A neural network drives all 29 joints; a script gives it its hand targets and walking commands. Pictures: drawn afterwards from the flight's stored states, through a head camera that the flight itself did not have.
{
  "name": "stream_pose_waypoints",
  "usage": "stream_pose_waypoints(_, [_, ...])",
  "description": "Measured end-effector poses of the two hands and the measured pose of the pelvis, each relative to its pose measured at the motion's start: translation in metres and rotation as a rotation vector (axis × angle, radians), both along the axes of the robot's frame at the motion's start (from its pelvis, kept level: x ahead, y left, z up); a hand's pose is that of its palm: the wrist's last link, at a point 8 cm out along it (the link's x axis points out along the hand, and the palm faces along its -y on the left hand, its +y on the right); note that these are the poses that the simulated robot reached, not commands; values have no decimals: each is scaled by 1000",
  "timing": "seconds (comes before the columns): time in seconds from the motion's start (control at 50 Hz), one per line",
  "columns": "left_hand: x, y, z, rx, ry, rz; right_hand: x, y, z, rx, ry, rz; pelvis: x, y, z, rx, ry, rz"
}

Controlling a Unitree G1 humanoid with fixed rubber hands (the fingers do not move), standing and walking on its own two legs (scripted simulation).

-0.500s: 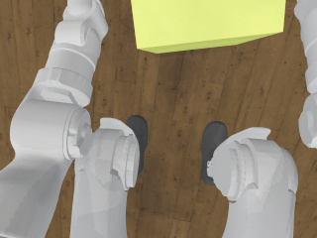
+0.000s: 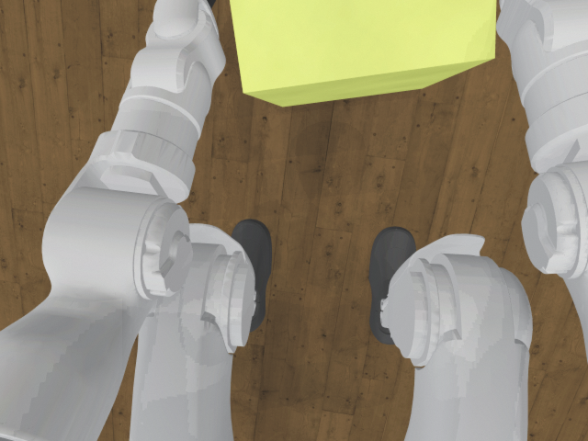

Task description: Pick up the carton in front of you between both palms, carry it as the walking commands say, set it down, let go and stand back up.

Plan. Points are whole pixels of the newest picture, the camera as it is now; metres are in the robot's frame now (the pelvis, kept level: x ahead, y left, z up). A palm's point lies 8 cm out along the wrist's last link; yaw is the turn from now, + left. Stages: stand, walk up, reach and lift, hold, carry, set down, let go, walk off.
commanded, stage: reach and lift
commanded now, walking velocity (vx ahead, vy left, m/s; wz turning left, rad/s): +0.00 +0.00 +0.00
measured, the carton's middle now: out of the picture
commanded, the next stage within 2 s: none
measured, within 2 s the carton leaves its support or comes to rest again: leaves its support in 0.22 s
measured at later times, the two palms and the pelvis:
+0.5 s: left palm out of the picture +0.53 +0.10 -0.07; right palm out of the picture +0.53 -0.20 -0.07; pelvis +0.01 +0.01 +0.02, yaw -3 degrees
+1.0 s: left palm out of the picture +0.50 +0.11 +0.09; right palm out of the picture +0.49 -0.19 +0.09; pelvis +0.02 +0.01 +0.14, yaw -5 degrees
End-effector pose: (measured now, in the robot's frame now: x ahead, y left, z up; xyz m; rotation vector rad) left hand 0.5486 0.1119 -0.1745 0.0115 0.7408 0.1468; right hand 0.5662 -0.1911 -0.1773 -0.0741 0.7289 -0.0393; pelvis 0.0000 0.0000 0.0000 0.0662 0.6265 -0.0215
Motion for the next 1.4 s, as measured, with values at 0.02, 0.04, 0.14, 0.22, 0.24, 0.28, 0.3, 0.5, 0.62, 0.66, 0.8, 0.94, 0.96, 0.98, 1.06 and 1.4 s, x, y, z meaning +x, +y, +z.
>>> stream_pose_waypoints(0.02, [0, 0, 0, -2, 2, 6, 1, 0, 1, -4, 3, 3, 0, 0, 0, 0, -2, 0])
stream_pose_waypoints(0.04, [1, 0, 1, -3, 5, 9, 2, 0, 1, -8, 8, 6, 0, 0, -1, 0, -3, 0])
stream_pose_waypoints(0.14, [6, 2, 2, -11, 20, 1, 4, 0, 2, -5, 25, 20, 3, -1, -9, -5, -1, 6])
stream_pose_waypoints(0.22, [12, 3, 6, -19, 15, 6, 2, 0, 2, 8, 21, 24, 7, -2, -13, -10, 11, 8])
stream_pose_waypoints(0.24, [13, 3, 9, -18, 11, 10, 1, 1, 2, 11, 17, 21, 8, -2, -14, -10, 15, 9])
stream_pose_waypoints(0.28, [14, 2, 16, -14, -2, 18, -2, 2, 6, 16, 5, 12, 9, -2, -14, -11, 24, 8])
stream_pose_waypoints(0.3, [14, 2, 22, -10, -11, 24, -3, 2, 10, 18, -4, 4, 10, -1, -13, -11, 29, 5])
stream_pose_waypoints(0.5, [-16, -13, 107, -55, -81, 34, -31, -10, 110, 37, -67, -93, 8, 8, 19, -14, 81, -36])
stream_pose_waypoints(0.62, [-32, -11, 162, -51, -52, 25, -50, -8, 167, 36, -37, -104, 1, 10, 55, -11, 98, -51])
stream_pose_waypoints(0.66, [-36, -8, 177, -45, -50, 23, -53, -5, 181, 33, -33, -100, 0, 11, 66, -10, 105, -53])
stream_pose_waypoints(0.8, [-39, -5, 217, -39, -60, 1, -63, -2, 219, 27, -42, -113, 0, 14, 98, -19, 122, -46])
stream_pose_waypoints(0.94, [-43, -7, 250, -37, -70, -14, -74, -4, 250, 42, -53, -137, 9, 15, 127, -24, 123, -52])
stream_pose_waypoints(0.96, [-44, -7, 256, -37, -72, -14, -75, -3, 255, 45, -55, -139, 11, 15, 132, -24, 121, -54])
stream_pose_waypoints(0.98, [-46, -6, 262, -38, -74, -14, -77, -3, 261, 49, -56, -142, 13, 15, 136, -24, 119, -55])
stream_pose_waypoints(1.06, [-51, -4, 288, -41, -76, -12, -83, 0, 286, 58, -58, -147, 21, 14, 156, -26, 101, -59])
stream_pose_waypoints(1.4, [-80, 2, 401, -46, -67, -34, -119, 6, 399, 67, -50, -181, 55, 10, 254, -45, -57, -67])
